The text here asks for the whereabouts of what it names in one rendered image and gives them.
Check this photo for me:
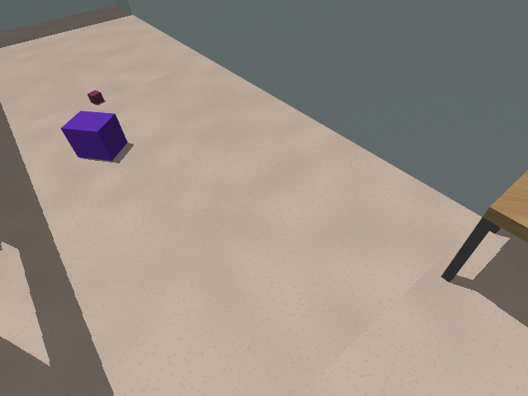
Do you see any chair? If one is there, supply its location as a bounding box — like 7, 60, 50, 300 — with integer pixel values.
441, 170, 528, 282

